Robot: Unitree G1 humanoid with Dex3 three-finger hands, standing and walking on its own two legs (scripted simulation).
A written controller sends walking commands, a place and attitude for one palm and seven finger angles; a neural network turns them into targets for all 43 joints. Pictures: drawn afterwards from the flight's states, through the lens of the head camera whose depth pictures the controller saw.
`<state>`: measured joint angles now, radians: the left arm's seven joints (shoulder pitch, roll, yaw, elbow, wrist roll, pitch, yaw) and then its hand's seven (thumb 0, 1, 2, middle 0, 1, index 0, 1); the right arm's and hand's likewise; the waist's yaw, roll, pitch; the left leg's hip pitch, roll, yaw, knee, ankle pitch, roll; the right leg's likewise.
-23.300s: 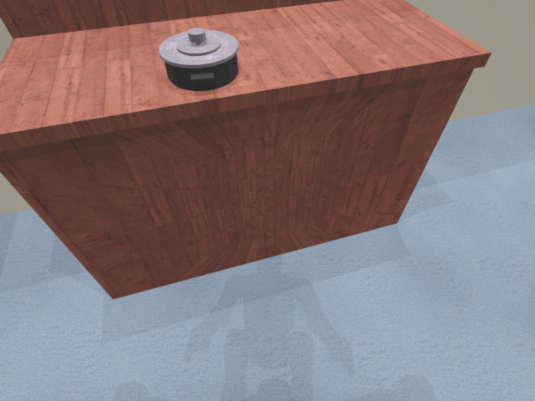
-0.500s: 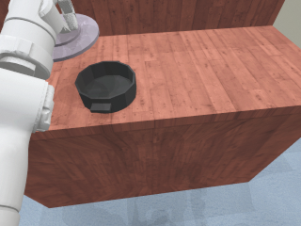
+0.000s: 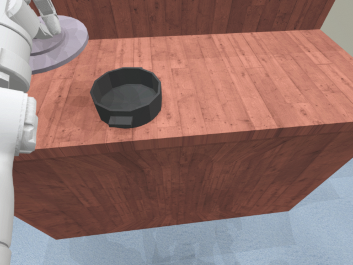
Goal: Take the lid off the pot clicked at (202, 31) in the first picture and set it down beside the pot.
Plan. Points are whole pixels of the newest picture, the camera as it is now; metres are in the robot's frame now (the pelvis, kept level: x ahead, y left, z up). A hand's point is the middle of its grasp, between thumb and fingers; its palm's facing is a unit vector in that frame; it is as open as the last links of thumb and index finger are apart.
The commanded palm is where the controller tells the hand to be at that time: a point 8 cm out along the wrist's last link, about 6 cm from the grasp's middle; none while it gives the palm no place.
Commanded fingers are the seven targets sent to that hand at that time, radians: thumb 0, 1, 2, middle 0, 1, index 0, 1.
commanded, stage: move the lid sideways beside the pot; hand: left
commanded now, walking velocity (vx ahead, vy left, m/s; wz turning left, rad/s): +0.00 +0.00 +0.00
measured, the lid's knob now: (30, 27) +0.51 +0.25 +0.28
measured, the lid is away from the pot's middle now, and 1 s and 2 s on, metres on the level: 0.15 0.25 0.24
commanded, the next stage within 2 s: lower the lid onto the table in 0.90 s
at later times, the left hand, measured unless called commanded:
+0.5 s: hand (8, 29) +0.49 +0.28 +0.29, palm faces -0.23 -0.18 -0.96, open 3.4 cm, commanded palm +0.50 +0.28 +0.36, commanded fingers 0.00 0.76 0.83 -0.74 -1.20 -1.17 -1.20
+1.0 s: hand out of the picture +0.47 +0.33 +0.29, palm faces -0.22 -0.20 -0.96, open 3.4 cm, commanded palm +0.49 +0.32 +0.35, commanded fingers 0.00 0.76 0.83 -0.74 -1.20 -1.17 -1.20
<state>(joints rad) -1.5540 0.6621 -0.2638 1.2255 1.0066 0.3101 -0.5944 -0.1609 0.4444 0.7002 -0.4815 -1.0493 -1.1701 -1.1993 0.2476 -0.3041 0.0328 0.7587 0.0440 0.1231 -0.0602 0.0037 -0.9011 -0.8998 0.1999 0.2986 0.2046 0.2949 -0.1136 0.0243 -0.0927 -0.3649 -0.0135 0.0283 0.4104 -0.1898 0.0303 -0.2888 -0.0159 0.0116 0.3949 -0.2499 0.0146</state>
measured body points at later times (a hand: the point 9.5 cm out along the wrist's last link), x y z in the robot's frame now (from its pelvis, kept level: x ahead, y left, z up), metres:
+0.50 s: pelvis +0.01 +0.00 +0.00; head +0.06 +0.00 +0.45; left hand +0.49 +0.29 +0.34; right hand +0.06 -0.28 -0.13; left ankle +0.00 +0.10 -0.74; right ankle -0.04 -0.13 -0.74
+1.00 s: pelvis +0.01 +0.00 +0.00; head +0.06 +0.00 +0.45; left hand +0.48 +0.33 +0.34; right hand +0.07 -0.28 -0.13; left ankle +0.00 +0.10 -0.74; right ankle -0.04 -0.13 -0.74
